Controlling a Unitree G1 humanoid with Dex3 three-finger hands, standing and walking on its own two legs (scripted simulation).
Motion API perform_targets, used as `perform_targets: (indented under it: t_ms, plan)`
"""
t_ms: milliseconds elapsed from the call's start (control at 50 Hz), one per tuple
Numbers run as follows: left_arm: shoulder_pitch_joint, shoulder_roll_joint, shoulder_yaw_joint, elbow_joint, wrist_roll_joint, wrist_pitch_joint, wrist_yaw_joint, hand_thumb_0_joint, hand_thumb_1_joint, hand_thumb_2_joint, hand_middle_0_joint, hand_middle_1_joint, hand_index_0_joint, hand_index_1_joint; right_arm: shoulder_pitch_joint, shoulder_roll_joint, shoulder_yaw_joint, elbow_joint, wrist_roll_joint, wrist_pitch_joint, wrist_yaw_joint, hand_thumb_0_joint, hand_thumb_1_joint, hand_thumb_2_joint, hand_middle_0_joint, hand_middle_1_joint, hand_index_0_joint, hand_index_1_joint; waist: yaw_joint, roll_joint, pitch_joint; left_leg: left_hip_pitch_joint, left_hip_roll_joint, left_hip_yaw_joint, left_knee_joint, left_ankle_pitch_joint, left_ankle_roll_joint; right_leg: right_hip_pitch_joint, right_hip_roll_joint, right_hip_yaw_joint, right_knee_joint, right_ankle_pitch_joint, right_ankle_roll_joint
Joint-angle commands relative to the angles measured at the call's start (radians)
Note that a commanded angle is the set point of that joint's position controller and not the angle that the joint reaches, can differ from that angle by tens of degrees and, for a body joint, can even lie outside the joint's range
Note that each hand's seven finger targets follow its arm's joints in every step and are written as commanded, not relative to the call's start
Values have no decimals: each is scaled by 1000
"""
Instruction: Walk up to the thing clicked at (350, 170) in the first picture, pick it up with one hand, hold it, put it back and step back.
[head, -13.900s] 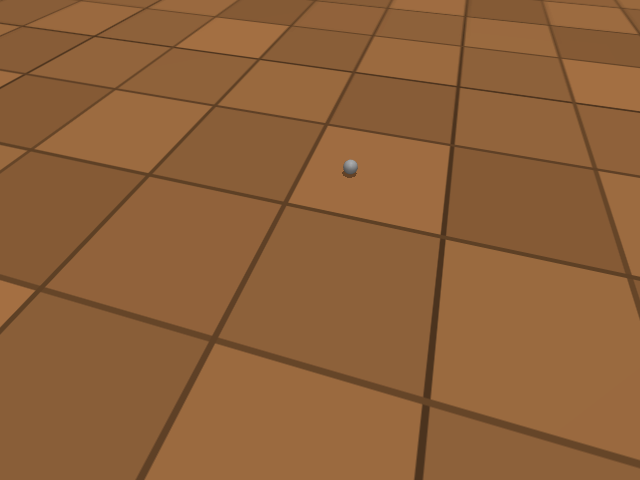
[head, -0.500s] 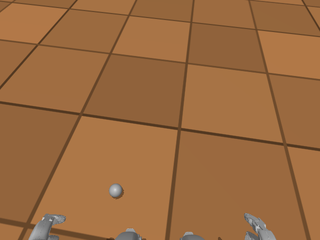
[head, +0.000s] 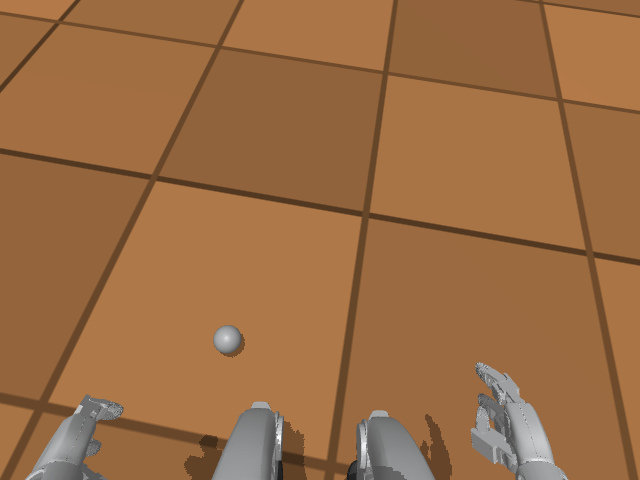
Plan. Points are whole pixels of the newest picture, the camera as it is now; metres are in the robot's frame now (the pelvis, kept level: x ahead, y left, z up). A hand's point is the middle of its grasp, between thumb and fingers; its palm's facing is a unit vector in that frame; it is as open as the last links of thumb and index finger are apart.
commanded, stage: rise first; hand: left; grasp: from above
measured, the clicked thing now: (227, 339) +0.44 +0.24 -0.61
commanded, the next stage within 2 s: approach in 1.80 s
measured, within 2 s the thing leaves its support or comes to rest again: neither
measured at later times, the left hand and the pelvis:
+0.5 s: hand (160, 379) +0.29 +0.30 -0.33, palm faces -0.46 -0.32 -0.83, open 14.0 cm; pelvis -0.06 -0.01 -0.20, yaw -3 degrees
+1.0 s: hand (180, 354) +0.35 +0.30 -0.43, palm faces -0.46 -0.07 -0.88, open 14.2 cm; pelvis -0.07 +0.00 -0.28, yaw -6 degrees
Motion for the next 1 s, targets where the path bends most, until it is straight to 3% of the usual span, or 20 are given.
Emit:
perform_targets:
  t_ms: [0, 60, 100, 180, 220, 260, 300, 380, 420, 440, 480, 660, 820, 840, 860, 900, 960, 980]
  plan:
    - [-157, 202, 59, -39, 102, -116, 27, 0, -498, 922, -56, -1123, -78, -1099, 9, -177, -80, -70, 1, -63, 2, 0, -867, -892, 200, 300, 200, 300, -20, 90, -299, 155, 6, -45, -50, 266, -9, -90, 18, 12, 18, 213, -31]
    - [-225, 249, 72, 23, 171, -190, 39, 0, -511, 935, -67, -1127, -86, -1107, -8, -187, -82, -46, 2, -72, 16, 0, -883, -896, 200, 300, 200, 300, -3, 79, -349, 48, -4, -35, 39, 229, -6, -162, 18, 20, 101, 191, -32]
    - [-291, 276, 76, 62, 221, -232, 57, 0, -527, 957, -64, -1118, -77, -1105, -10, -195, -87, -24, 2, -73, 25, 0, -885, -897, 200, 300, 200, 300, -7, 83, -394, -11, -6, -29, 103, 224, -3, -220, 21, 23, 152, 194, -31]
    - [-401, 377, 125, 127, 316, -297, 103, 0, -542, 984, -69, -1099, -75, -1094, -17, -213, -100, 4, -1, -60, 38, 0, -890, -899, 200, 300, 200, 300, 23, 76, -470, -129, -10, -20, 210, 173, 1, -318, 24, 22, 242, 153, -33]
    - [-453, 382, 119, 151, 353, -317, 121, 0, -563, 991, -82, -1097, -84, -1095, -1, -217, -102, 28, -3, -50, 44, 0, -907, -904, 200, 300, 200, 300, 22, 97, -526, -137, -9, -18, 263, 208, -1, -344, 21, 16, 292, 177, -34]
    - [-569, 407, 102, 170, 394, -335, 135, 0, -581, 1008, -81, -1097, -82, -1098, 7, -220, -107, 46, -6, -41, 48, 0, -915, -907, 200, 300, 200, 300, 0, 78, -563, -200, -10, -4, 330, 196, 8, -377, 26, 17, 311, 176, -29]
    - [-619, 453, 123, 237, 433, -352, 154, 0, -548, 1003, -73, -1082, -76, -1080, 19, -218, -107, 71, -12, -32, 54, 0, -890, -901, 200, 300, 200, 300, 13, 47, -584, -266, -13, 1, 378, 169, 13, -388, 29, 13, 339, 157, -28]
    - [-753, 499, 116, 282, 505, -381, 183, 0, -530, 1021, -44, -1076, -45, -1076, 45, -223, -117, 96, -24, -11, 63, 0, -854, -892, 200, 300, 200, 300, 11, 62, -670, -296, -10, 3, 445, 164, 15, -422, 30, 3, 393, 149, -28]
    - [-810, 505, 114, 346, 532, -389, 194, 0, -532, 1020, -51, -1069, -51, -1070, 55, -224, -114, 117, -29, 0, 67, 0, -863, -895, 200, 300, 200, 300, 0, 75, -637, -335, -8, -2, 464, 135, 13, -479, 32, -11, 425, 120, -30]
    - [-837, 541, 127, 355, 547, -396, 200, 0, -530, 1019, -48, -1076, -51, -1075, 59, -226, -116, 117, -31, 5, 66, 0, -863, -895, 200, 300, 200, 300, 6, 70, -634, -372, -9, 2, 473, 98, 14, -475, 32, -12, 426, 94, -29]
    - [-902, 563, 123, 372, 585, -404, 210, 0, -536, 1021, -49, -1065, -50, -1065, 75, -224, -115, 128, -36, 21, 68, 0, -867, -896, 199, 300, 200, 300, -3, 72, -662, -387, -9, 3, 501, 82, 18, -488, 35, -14, 439, 82, -29]
    - [-1057, 597, 87, 531, 705, -459, 265, 0, -544, 1028, -58, -1017, -55, -1021, 67, -230, -89, 151, -62, 78, 86, 0, -883, -899, 200, 300, 200, 300, -39, 134, -521, -501, -4, -46, 542, -98, 16, -708, 39, -63, 551, -65, -38]
    - [-1166, 633, 81, 605, 814, -476, 349, 0, -558, 1030, -68, -984, -59, -993, 87, -247, -73, 186, -93, 119, 100, 0, -901, -903, 200, 300, 200, 300, -55, 213, -555, -463, 1, -62, 606, -12, 3, -813, 34, -83, 647, 6, -41]
    - [-1194, 623, 61, 601, 829, -476, 355, 0, -567, 1041, -74, -968, -59, -983, 94, -244, -70, 191, -96, 121, 102, 0, -902, -904, 200, 300, 200, 300, -67, 233, -561, -465, 0, -57, 618, 1, 3, -811, 34, -82, 652, 20, -40]
    - [-1198, 632, 71, 619, 841, -475, 363, 0, -574, 1046, -72, -966, -55, -983, 104, -249, -71, 196, -99, 125, 105, 0, -903, -904, 200, 300, 200, 300, -72, 224, -576, -461, 1, -65, 625, 18, 3, -816, 35, -88, 667, 33, -39]
    - [-1200, 648, 78, 634, 857, -472, 379, 0, -551, 1021, -83, -964, -72, -975, 103, -250, -70, 202, -108, 130, 107, 0, -904, -904, 200, 300, 200, 300, -64, 217, -579, -465, 1, -57, 643, 23, 5, -818, 34, -86, 670, 38, -39]
    - [-1244, 639, 61, 651, 881, -471, 394, 0, -545, 1010, -95, -954, -83, -966, 106, -249, -67, 211, -119, 135, 114, 0, -908, -905, 199, 300, 200, 300, -85, 236, -584, -475, 3, -56, 670, 46, 7, -827, 37, -89, 690, 60, -36]
    - [-1237, 656, 73, 659, 885, -469, 400, 0, -536, 999, -101, -954, -91, -964, 107, -248, -65, 214, -122, 137, 114, 0, -910, -906, 199, 300, 200, 300, -77, 223, -592, -484, 1, -50, 678, 51, 9, -813, 39, -87, 688, 65, -37]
